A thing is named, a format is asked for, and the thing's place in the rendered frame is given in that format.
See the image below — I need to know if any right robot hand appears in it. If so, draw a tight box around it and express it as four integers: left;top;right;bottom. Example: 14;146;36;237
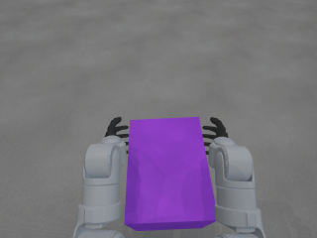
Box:
202;117;229;155

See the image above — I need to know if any left robot hand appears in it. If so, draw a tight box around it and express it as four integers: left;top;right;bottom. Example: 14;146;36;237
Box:
105;117;130;154

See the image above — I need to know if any carton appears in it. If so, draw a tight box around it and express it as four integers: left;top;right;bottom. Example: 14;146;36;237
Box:
124;117;216;231

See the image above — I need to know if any right robot forearm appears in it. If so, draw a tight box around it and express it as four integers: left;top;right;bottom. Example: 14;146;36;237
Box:
208;137;265;238

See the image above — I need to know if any left robot forearm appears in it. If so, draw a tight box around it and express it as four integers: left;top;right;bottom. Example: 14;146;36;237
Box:
72;135;127;238

